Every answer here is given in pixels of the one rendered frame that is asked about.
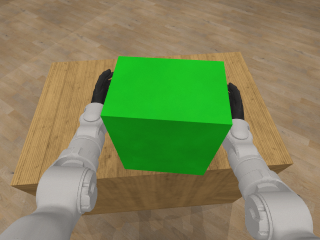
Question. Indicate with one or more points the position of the right robot forearm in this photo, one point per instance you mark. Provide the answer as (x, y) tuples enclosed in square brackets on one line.
[(247, 164)]

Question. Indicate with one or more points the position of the right robot hand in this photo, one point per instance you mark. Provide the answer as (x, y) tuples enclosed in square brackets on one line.
[(236, 103)]

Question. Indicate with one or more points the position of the left robot hand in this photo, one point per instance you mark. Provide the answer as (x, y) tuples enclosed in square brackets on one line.
[(102, 87)]

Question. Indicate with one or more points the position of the left robot upper arm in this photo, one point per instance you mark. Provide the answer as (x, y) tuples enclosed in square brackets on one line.
[(65, 193)]

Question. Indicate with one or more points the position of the pedestal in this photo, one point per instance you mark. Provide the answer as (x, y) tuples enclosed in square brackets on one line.
[(68, 89)]

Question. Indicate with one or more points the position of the carton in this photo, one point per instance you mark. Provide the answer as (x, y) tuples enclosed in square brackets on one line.
[(167, 115)]

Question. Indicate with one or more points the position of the left robot forearm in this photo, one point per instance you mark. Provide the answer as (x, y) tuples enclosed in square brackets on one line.
[(87, 143)]

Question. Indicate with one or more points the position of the right robot upper arm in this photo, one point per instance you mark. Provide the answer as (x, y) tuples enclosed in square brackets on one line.
[(278, 215)]

